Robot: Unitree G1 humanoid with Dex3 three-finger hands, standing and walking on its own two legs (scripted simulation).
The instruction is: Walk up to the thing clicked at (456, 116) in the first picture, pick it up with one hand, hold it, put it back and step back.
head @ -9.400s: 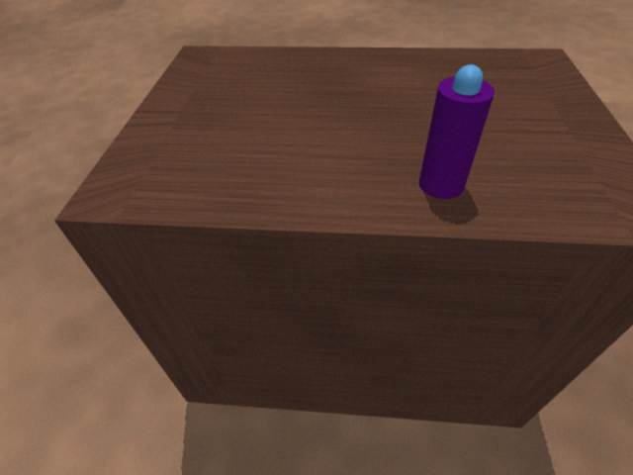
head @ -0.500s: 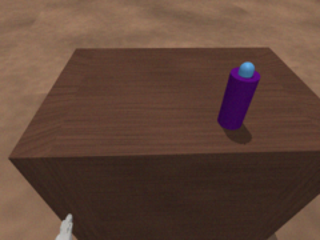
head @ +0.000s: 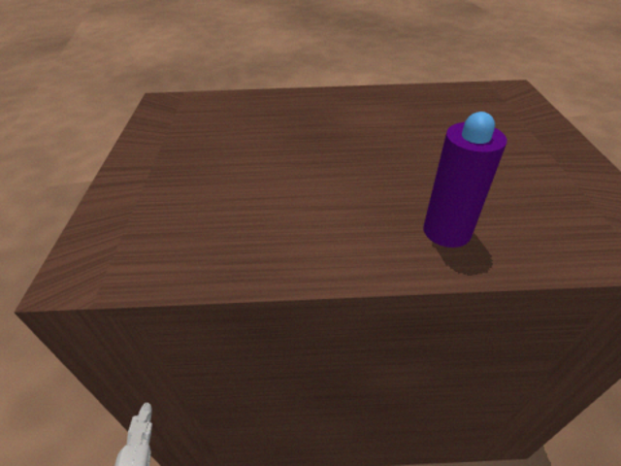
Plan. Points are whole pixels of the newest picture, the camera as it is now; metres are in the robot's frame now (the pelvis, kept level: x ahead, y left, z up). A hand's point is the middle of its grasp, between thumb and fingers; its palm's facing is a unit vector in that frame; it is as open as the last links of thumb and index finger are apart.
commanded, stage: go down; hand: right
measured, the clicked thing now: (462, 179) +0.50 -0.19 +0.13
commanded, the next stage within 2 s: approach in 1.76 s
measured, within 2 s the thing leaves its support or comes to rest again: neither
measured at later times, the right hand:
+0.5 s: hand out of the picture +0.37 -0.36 +0.22, palm faces +0.14 +0.99 +0.01, open 17.7 cm
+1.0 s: hand out of the picture +0.40 -0.37 +0.22, palm faces +0.14 +0.99 +0.01, open 17.6 cm
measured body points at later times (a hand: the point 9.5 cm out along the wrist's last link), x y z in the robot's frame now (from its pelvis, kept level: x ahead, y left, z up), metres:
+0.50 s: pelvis +0.00 +0.00 +0.00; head +0.01 -0.01 +0.45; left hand +0.15 +0.26 -0.07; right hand +0.35 -0.41 +0.22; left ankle +0.02 +0.14 -0.74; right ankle -0.01 -0.13 -0.74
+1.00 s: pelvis +0.01 -0.01 -0.01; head +0.03 -0.02 +0.44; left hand +0.15 +0.25 -0.07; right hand +0.39 -0.43 +0.22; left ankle +0.02 +0.14 -0.74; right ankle -0.01 -0.13 -0.74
